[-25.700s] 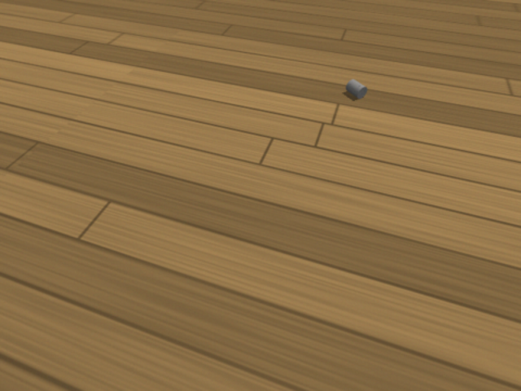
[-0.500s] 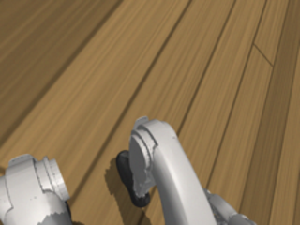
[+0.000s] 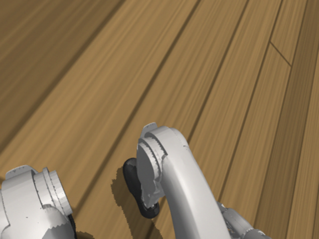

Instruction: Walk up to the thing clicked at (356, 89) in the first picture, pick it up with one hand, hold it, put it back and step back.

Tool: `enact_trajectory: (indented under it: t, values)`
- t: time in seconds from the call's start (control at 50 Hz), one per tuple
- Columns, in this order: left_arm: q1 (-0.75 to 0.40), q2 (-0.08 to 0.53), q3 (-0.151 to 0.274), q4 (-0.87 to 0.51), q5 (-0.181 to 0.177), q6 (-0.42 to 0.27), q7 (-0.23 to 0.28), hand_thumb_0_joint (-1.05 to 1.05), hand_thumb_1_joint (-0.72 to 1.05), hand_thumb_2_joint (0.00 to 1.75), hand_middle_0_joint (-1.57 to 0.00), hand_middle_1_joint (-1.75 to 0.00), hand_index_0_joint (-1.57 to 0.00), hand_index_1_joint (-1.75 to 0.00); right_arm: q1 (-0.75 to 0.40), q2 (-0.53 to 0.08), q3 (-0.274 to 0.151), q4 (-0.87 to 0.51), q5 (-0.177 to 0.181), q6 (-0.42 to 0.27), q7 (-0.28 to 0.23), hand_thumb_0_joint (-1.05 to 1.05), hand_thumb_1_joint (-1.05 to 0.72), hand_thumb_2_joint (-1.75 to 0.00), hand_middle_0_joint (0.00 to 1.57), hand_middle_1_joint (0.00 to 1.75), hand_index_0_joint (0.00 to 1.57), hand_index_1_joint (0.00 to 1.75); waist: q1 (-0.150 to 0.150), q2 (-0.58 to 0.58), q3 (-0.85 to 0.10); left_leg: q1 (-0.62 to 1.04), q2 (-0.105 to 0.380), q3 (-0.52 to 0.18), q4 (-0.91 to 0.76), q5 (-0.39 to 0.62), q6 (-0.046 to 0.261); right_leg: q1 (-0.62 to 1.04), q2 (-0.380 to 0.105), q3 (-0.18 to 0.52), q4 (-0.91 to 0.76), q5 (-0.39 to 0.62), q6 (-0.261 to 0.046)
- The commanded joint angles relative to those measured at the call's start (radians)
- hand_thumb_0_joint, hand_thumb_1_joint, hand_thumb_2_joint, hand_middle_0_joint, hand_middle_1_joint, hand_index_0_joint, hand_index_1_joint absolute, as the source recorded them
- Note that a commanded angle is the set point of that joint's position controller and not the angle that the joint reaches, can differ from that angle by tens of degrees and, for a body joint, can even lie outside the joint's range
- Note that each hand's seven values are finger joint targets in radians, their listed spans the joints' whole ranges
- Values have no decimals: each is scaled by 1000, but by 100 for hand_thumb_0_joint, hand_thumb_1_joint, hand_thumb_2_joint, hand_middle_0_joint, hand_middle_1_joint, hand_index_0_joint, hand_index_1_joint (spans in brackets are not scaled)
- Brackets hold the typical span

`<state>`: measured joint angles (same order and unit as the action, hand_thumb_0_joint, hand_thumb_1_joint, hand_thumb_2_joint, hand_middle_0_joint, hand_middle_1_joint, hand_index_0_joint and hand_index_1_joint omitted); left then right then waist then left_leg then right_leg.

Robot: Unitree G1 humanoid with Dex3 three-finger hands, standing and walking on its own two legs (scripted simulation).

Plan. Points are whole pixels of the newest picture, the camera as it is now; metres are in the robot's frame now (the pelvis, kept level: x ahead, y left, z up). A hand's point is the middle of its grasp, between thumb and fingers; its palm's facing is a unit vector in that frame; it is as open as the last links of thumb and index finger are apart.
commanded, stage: close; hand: left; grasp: from above
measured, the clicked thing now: out of the picture +0.46 +0.34 -0.26
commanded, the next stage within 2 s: settle in 0.12 s
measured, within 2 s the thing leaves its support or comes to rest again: leaves its support in 0.52 s
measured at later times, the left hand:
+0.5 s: hand out of the picture +0.46 +0.33 -0.23, palm faces -0.46 -0.11 -0.88, open 11.1 cm
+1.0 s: hand out of the picture +0.45 +0.35 -0.13, palm faces -0.48 -0.07 -0.88, open 11.0 cm
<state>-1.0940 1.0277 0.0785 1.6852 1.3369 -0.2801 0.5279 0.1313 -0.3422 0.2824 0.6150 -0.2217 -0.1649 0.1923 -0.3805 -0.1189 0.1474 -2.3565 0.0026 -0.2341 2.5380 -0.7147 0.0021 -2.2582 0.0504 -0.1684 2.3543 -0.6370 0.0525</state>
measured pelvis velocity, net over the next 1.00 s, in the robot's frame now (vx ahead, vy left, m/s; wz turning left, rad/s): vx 0.00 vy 0.00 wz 0.07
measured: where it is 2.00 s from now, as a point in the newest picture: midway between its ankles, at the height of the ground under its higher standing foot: (109, 220)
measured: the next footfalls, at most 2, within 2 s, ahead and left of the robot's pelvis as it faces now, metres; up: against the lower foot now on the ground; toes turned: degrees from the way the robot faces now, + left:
none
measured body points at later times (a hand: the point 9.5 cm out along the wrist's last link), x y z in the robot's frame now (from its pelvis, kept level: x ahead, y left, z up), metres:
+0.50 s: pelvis +0.00 +0.00 +0.00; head +0.27 +0.13 +0.34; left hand +0.48 +0.34 -0.18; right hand +0.06 -0.26 -0.05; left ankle +0.06 +0.12 -0.27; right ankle +0.12 -0.12 -0.27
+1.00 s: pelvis +0.00 +0.00 +0.03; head +0.24 +0.11 +0.39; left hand +0.47 +0.35 -0.08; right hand +0.09 -0.27 -0.06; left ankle +0.06 +0.12 -0.27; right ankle +0.12 -0.12 -0.27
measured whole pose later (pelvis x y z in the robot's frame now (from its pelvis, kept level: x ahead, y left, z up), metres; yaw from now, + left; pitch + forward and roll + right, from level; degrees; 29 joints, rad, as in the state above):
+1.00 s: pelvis +0.00 +0.00 +0.03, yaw +4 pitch +34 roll -11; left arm -0.99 0.84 0.03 1.32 1.25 -0.22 0.22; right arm 0.17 -0.31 0.14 0.62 -0.12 -0.02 0.16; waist -0.27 -0.01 -0.01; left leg -2.33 -0.01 -0.16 2.41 -0.68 0.01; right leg -2.24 0.02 -0.11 2.27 -0.64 0.04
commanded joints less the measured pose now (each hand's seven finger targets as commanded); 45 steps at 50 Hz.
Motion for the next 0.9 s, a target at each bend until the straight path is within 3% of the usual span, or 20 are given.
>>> enact_trajectory:
  t: [0.0,0.04,0.1,0.16,0.18,0.22,0.26,0.3,0.36,0.4,0.48,0.52,0.54,0.58,0.64,0.68,0.76,0.8,0.82,0.88]
  values:
    - [-234,214,-1,-125,-24,3,27,0,55,71,-89,-67,-90,-66,191,-311,-97,13,5,1,-15,0,-89,-90,20,30,20,30,-20,504,-670,495,24,91,-267,220,8,370,32,-83,-192,216,-80]
    - [-229,196,-15,-105,-22,3,23,0,57,70,-91,-65,-92,-64,193,-314,-99,14,4,3,-15,0,-89,-90,20,30,20,30,-40,486,-635,469,25,92,-269,198,12,368,37,-82,-200,204,-76]
    - [-228,225,12,-114,-21,-1,29,0,61,70,-94,-62,-95,-62,193,-324,-100,13,3,8,-19,0,-89,-90,20,30,20,30,-25,495,-651,490,25,80,-273,220,4,354,32,-94,-190,213,-79]
    - [-245,200,-9,-119,-18,2,26,0,65,69,-98,-62,-98,-61,190,-316,-96,12,2,9,-17,0,-89,-90,20,30,20,30,-33,512,-641,494,26,83,-269,230,3,352,35,-86,-186,224,-83]
    - [-205,222,13,-60,-13,10,26,0,66,70,-98,-62,-99,-61,189,-327,-96,10,2,7,-16,0,-90,-90,20,30,20,30,-36,483,-619,476,24,82,-261,225,7,349,32,-89,-187,219,-80]
    - [-202,225,18,-69,-17,8,26,0,62,71,-101,-62,-102,-61,191,-329,-99,2,3,9,-19,0,-91,-90,20,30,20,30,-32,466,-608,462,22,83,-274,204,8,353,35,-88,-197,196,-81]
    - [-269,228,6,-166,-18,1,26,0,65,71,-104,-60,-105,-59,182,-314,-97,1,2,12,-19,0,-91,-90,20,30,20,30,-14,548,-685,525,27,81,-279,241,0,361,34,-86,-186,228,-86]
    - [-242,207,-1,-132,-19,16,16,0,67,68,-104,-60,-105,-59,183,-318,-103,3,6,10,-16,0,-91,-90,20,30,20,30,-22,541,-673,526,26,81,-275,246,-1,337,31,-91,-179,233,-86]
    - [-227,248,38,-147,-17,24,11,0,71,69,-108,-58,-109,-57,197,-328,-111,2,7,17,-20,0,-91,-90,20,30,20,30,-20,529,-678,511,22,93,-267,254,4,365,31,-84,-193,238,-84]
    - [-255,258,50,-219,-18,26,5,0,76,71,-113,-56,-113,-56,192,-321,-116,-4,7,20,-21,0,-91,-90,20,30,20,30,2,576,-724,532,21,96,-271,264,-2,367,28,-80,-191,239,-92]
    - [-246,208,30,-301,-32,35,-16,0,77,70,-113,-55,-114,-55,206,-305,-134,8,19,25,-16,0,-91,-90,20,30,20,30,13,601,-758,564,18,103,-281,286,-5,358,27,-78,-191,257,-94]
    - [-237,197,30,-327,-38,43,-35,0,79,69,-115,-54,-115,-54,209,-305,-150,10,25,28,-15,0,-90,-90,20,30,20,30,23,617,-765,580,17,104,-284,299,-10,331,22,-75,-187,260,-99]
    - [-252,229,51,-387,-42,42,-41,0,80,71,-116,-54,-116,-54,209,-310,-155,3,29,34,-16,0,-90,-90,20,30,20,30,35,641,-813,605,16,104,-294,315,-11,350,20,-74,-188,269,-99]
    - [-225,180,37,-408,-50,54,-63,0,84,71,-119,-54,-119,-54,211,-294,-171,6,38,45,-12,0,-91,-90,20,30,20,30,50,649,-825,624,17,107,-302,332,-12,324,16,-66,-186,274,-101]
    - [-217,139,32,-434,-65,65,-98,0,87,74,-122,-54,-122,-54,225,-286,-195,9,50,61,-9,0,-90,-90,20,30,20,30,60,622,-808,588,9,113,-327,275,-8,293,10,-60,-199,235,-102]
    - [-234,101,14,-462,-70,68,-130,0,89,71,-123,-53,-123,-53,242,-284,-208,12,58,71,-8,0,-90,-90,20,30,20,30,48,602,-809,591,4,117,-325,278,-4,289,6,-53,-214,236,-103]
    - [-219,51,-15,-480,-93,74,-187,0,85,73,-121,-54,-121,-55,256,-259,-219,15,75,97,-13,0,-91,-90,20,30,20,30,56,531,-826,556,-2,133,-347,250,9,333,5,-37,-246,223,-97]
    - [-221,75,-5,-504,-102,72,-212,0,86,76,-122,-55,-122,-56,260,-263,-228,9,87,113,-22,0,-91,-90,20,30,20,30,69,505,-840,543,-7,138,-356,242,12,347,2,-31,-261,212,-99]
    - [-211,51,-15,-506,-110,72,-227,0,87,76,-122,-56,-122,-57,264,-256,-232,9,89,120,-25,0,-91,-90,20,30,20,30,67,496,-834,549,-8,143,-360,251,12,359,0,-27,-269,220,-97]
    - [-221,53,-17,-512,-112,66,-255,0,85,77,-122,-56,-121,-57,259,-252,-239,7,99,144,-41,0,-91,-90,20,30,20,30,77,473,-829,535,-12,151,-372,227,14,357,0,-16,-288,190,-103]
